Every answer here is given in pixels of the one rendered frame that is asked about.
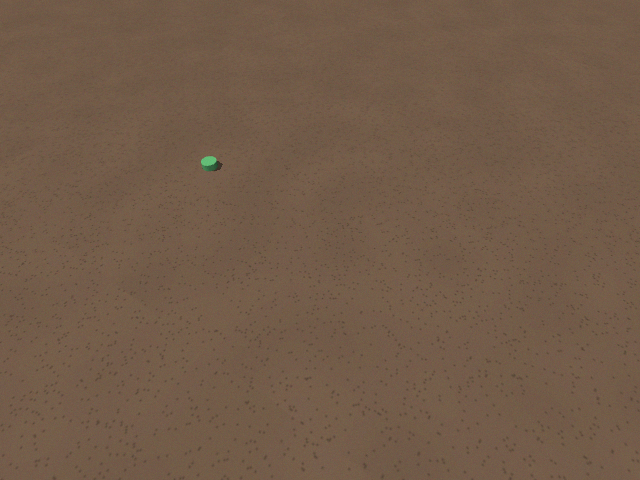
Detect tin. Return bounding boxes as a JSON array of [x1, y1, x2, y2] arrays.
[[201, 156, 218, 171]]

